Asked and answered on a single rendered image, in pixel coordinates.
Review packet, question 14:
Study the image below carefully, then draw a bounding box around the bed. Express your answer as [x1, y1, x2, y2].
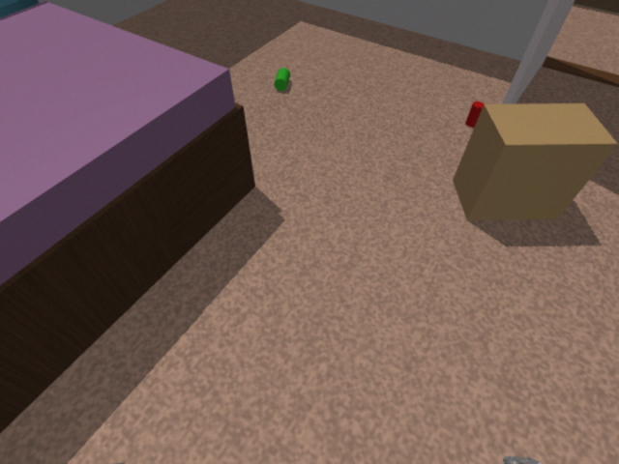
[0, 1, 255, 433]

